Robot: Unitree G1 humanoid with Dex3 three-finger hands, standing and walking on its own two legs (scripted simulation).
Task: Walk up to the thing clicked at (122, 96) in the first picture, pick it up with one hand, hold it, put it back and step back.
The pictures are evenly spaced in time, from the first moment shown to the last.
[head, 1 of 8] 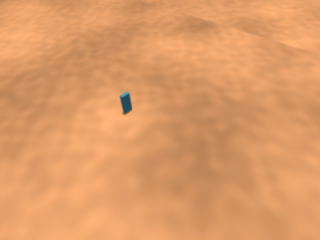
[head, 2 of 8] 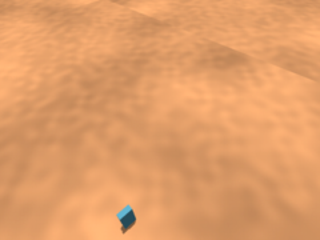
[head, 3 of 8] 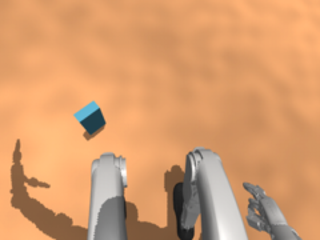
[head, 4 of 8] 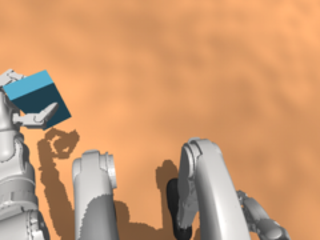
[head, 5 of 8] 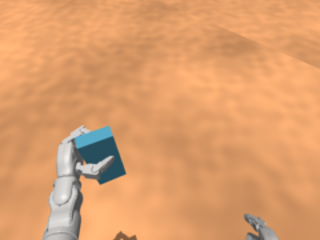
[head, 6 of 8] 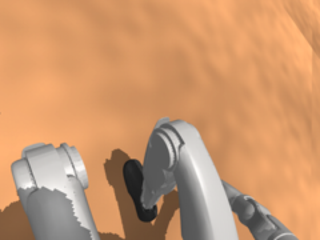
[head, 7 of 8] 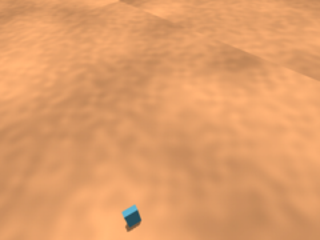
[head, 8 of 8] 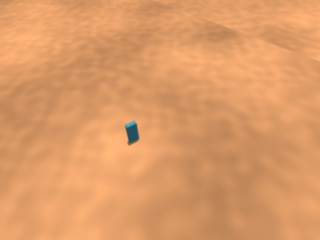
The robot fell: no
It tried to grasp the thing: yes
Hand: left
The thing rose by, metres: 0.67
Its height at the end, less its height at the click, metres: +0.00
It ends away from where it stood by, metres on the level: 0.02
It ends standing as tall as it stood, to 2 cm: yes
